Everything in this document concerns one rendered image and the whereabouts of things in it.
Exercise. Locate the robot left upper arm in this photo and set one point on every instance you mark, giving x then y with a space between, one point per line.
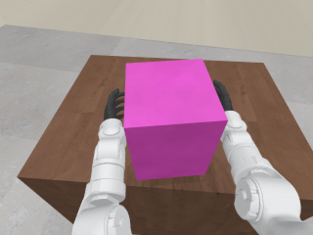
110 219

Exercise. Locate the left robot hand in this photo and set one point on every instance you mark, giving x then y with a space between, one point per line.
111 110

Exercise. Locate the robot right forearm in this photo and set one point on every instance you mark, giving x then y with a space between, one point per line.
241 152

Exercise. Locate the robot right upper arm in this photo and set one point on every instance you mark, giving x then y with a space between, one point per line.
270 205

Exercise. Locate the pedestal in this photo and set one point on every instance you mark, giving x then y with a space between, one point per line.
60 165

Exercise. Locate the right robot hand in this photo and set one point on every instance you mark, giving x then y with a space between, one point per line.
223 96

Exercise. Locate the carton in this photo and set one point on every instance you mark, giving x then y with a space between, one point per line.
173 118

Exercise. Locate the robot left forearm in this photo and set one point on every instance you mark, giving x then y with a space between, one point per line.
106 184

